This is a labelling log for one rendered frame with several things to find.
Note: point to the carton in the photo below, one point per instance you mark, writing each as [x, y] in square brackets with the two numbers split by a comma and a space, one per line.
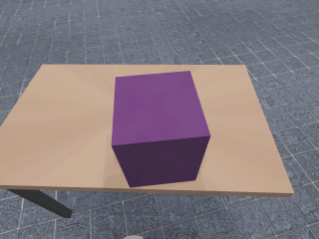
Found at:
[159, 133]

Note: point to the table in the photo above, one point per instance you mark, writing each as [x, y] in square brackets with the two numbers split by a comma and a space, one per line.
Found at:
[58, 136]

